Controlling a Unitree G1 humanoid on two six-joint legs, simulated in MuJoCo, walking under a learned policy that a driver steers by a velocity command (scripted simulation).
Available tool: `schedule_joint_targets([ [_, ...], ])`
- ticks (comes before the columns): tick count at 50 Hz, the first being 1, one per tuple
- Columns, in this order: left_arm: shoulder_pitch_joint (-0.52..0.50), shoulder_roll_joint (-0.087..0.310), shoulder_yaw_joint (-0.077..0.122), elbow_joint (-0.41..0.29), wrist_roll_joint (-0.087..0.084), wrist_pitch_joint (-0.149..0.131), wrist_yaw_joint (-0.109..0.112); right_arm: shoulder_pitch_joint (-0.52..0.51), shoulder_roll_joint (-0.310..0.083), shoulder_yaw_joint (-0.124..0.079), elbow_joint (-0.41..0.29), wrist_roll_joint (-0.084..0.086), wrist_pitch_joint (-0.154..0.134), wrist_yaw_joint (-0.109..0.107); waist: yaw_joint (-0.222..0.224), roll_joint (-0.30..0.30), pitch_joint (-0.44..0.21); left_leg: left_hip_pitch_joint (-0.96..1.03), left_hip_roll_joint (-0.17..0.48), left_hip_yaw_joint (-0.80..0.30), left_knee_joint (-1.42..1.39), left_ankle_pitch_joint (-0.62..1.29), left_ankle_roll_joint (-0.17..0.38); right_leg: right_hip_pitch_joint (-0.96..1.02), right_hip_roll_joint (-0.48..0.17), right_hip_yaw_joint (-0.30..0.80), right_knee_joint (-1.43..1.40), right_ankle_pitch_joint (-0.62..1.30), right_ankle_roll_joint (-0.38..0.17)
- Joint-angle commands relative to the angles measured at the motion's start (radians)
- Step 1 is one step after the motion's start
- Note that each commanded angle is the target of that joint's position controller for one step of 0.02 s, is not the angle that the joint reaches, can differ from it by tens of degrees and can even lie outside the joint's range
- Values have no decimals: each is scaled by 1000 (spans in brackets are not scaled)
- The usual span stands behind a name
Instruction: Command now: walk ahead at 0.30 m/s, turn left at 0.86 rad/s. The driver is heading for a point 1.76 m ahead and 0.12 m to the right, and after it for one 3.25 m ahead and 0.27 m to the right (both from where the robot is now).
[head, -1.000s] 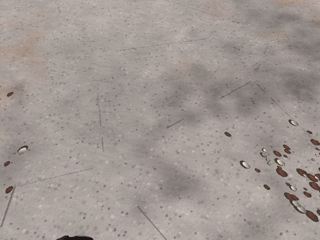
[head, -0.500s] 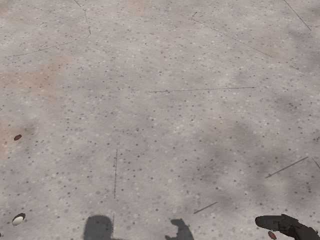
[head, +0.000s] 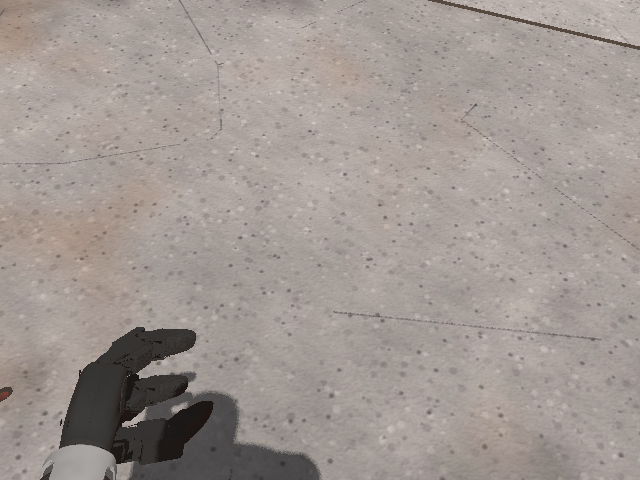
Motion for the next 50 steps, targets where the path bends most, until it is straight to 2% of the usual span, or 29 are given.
schedule_joint_targets([
  [1, 473, 205, 64, 39, 51, 21, 21, -45, 18, 18, -151, -48, 10, -14, 224, -93, -484, -514, -45, 26, 718, -314, -119, 965, -409, 274, 232, 829, -151],
  [2, 453, 203, 64, 31, 37, 29, -2, 175, -60, 19, -172, -4, 16, 3, 132, -261, -680, -576, 38, -19, 961, -276, -123, 1037, -638, 602, 194, 610, -332],
  [3, 305, 159, 70, -25, 17, 43, 1, 122, -128, 5, -169, 4, 41, 4, 130, -158, -598, -635, 135, 43, 1000, -139, -148, 907, -565, 570, 95, 180, -346],
  [4, 229, 87, 52, -37, 6, 60, 12, -8, -178, -17, -196, -3, 61, -3, 140, -54, -408, -675, 173, 117, 944, -42, -163, 719, -459, 384, 36, -21, -292],
  [5, 191, 77, 42, -31, 5, 74, 19, -77, -196, -34, -213, -7, 78, -12, 124, 2, -289, -652, 197, 150, 933, 9, -178, 550, -389, 281, -15, -78, -256],
  [6, 155, 92, 45, -18, 13, 82, 18, -99, -185, -41, -233, -6, 90, -17, 94, -6, -196, -621, 222, 156, 883, 22, -179, 401, -348, 193, -50, -82, -247],
  [8, 141, 118, 62, 13, 20, 76, 12, -127, -107, -28, -274, -3, 98, -19, 77, -47, -119, -547, 249, 191, 724, 38, -172, 244, -299, 35, -107, 4, -232],
  [12, 173, 171, 89, 57, 17, 77, 12, -199, -67, -11, -316, -19, 81, -6, 95, -30, -227, -439, 260, 198, 455, 154, -142, 281, -324, -33, -105, 147, -283],
  [15, 171, 176, 87, 79, -10, 93, -6, -234, -75, 0, -310, -29, 79, 9, 99, -48, -238, -301, 205, 224, 258, 215, -112, 250, -298, -65, -103, 45, -279],
  [18, 176, 137, 64, 110, -32, 96, -36, -236, -63, 7, -289, -49, 76, 20, 76, -53, -200, -107, 163, 255, -76, 351, -74, 188, -243, -59, -46, -227, -206],
  [19, 217, 120, 56, 127, -34, 94, -43, -244, -100, -3, -294, -52, 74, 17, 80, -55, -178, -23, 167, 248, -166, 372, -52, 135, -204, -54, -10, -336, -145],
  [20, 266, 94, 44, 126, -13, 92, -52, -235, -192, -21, -319, -66, 76, 3, 101, 37, -203, 74, 345, 71, -196, 467, -1, 61, -139, -73, 104, -559, -57],
  [21, 313, 80, 43, 107, -5, 90, -60, -292, -277, -38, -346, -75, 92, -12, 145, 254, -201, 56, 561, -64, -208, 556, 125, -57, -45, -170, 295, -771, 12],
  [22, 259, 175, 75, 94, -28, 99, -41, -280, -294, -58, -339, -89, 89, -15, 70, 300, -171, -111, 597, -100, -289, 464, 218, -75, -43, -141, 543, -823, 32],
  [23, 271, 222, 100, 100, -48, 115, -26, -317, -250, -45, -342, -92, 76, -15, 91, 261, -122, -168, 559, -48, -309, 427, 205, -94, -56, -105, 705, -796, 35],
  [24, 323, 206, 108, 121, -49, 139, -10, -393, -204, -32, -346, -76, 63, -15, 135, 244, -97, -193, 510, 34, -311, 417, 159, -114, -69, -96, 786, -745, 41],
  [27, 382, 172, 116, 126, -27, 185, 20, -481, -119, -9, -350, -60, 43, -26, 170, 195, -91, -210, 469, 187, -301, 465, 109, -113, -86, -111, 884, -608, 84],
  [31, 296, 89, 87, 39, -24, 182, -11, -445, -137, -27, -319, -53, 50, -43, 128, 175, -146, -105, 492, 270, -245, 520, 103, -54, -131, -139, 594, -551, 78],
  [35, 319, 124, 99, -5, -28, 184, -50, -418, -189, -56, -289, -32, 51, -31, 125, 210, -178, -79, 549, 292, -188, 589, 94, 86, -102, -210, 392, -572, 20],
  [37, 389, 126, 112, 11, -28, 191, -47, -432, -174, -59, -274, -11, 51, -22, 166, 176, -172, -132, 528, 349, -85, 508, 23, 213, -59, -247, 219, -451, -30],
  [38, 436, 168, 133, 27, -20, 189, -33, -375, -139, -55, -248, -15, 55, -13, 170, 68, -151, -216, 459, 408, 61, 371, -45, 308, -47, -179, 106, -302, -75],
  [39, 480, 336, 178, 12, -9, 182, -9, -384, -88, -43, -286, -54, 55, -7, 155, -283, -122, -537, 314, 498, 426, -9, -158, 477, -305, 218, 41, 182, -196],
  [40, 482, 369, 173, -21, 23, 157, -17, -518, -78, -33, -353, -67, 46, -11, 196, -313, -187, -736, 174, 285, 644, -220, -182, 512, -413, 479, -11, 228, -382],
  [41, 482, 330, 167, -23, 29, 134, -30, -567, -116, -43, -357, -51, 41, -14, 230, -161, -222, -768, 181, 188, 717, -168, -153, 540, -391, 427, -34, 98, -371],
  [42, 436, 307, 160, -26, 10, 121, -25, -562, -112, -45, -350, -38, 37, -21, 195, -104, -190, -777, 188, 158, 704, -73, -126, 527, -339, 365, -25, 21, -316],
  [43, 413, 258, 150, -23, -34, 124, -14, -508, -128, -52, -322, -46, 30, -20, 163, -25, -211, -771, 222, 135, 633, 32, -110, 521, -290, 331, -50, -314, -262],
  [44, 380, 222, 136, -34, -54, 130, -7, -489, -152, -62, -315, -46, 23, -14, 146, -38, -197, -741, 232, 131, 561, 107, -98, 471, -270, 341, -102, -649, -243],
  [45, 366, 212, 128, -48, -53, 132, -1, -483, -153, -66, -312, -42, 14, -1, 140, -75, -173, -720, 212, 147, 525, 163, -97, 429, -249, 364, -152, -838, -239],
  [50, 409, 227, 126, -45, -29, 109, 25, -494, -117, -56, -285, -35, -45, 32, 148, -90, -121, -669, 166, 167, 225, 323, -118, 423, -218, 313, -181, -752, -218],
])
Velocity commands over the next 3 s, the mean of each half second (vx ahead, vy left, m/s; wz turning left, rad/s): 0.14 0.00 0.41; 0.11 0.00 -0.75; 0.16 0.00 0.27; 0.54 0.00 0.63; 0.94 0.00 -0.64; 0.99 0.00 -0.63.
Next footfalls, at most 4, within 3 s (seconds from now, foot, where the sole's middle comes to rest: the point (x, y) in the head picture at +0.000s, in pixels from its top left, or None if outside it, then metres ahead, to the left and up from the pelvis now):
0.40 left None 0.17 0.13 -0.75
0.76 right None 0.17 -0.13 -0.75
1.30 left None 0.40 0.03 -0.75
1.72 right None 0.30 -0.16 -0.75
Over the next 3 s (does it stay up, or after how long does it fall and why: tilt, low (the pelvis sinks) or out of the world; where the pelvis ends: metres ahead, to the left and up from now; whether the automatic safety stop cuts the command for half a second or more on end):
stays up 1.14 0.00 -0.01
